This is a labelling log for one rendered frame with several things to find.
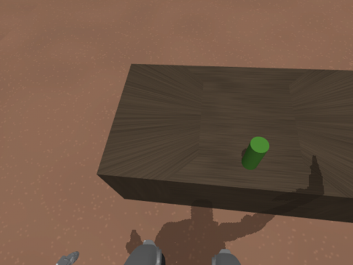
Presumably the left robot hand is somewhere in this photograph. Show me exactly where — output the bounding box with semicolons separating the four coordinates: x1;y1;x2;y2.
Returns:
56;251;79;265

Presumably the can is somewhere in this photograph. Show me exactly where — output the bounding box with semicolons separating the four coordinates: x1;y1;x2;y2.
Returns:
242;136;269;170

